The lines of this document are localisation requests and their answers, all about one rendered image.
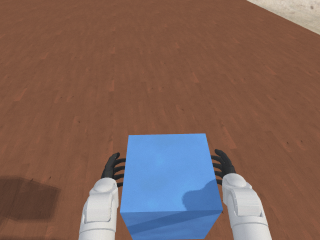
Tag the left robot hand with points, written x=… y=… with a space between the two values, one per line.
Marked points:
x=110 y=169

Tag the right robot hand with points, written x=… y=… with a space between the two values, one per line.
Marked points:
x=226 y=165

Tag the carton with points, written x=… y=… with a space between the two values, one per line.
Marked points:
x=170 y=190

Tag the robot right forearm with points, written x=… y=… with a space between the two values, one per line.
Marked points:
x=246 y=214

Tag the robot left forearm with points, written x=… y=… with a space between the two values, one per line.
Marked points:
x=99 y=215

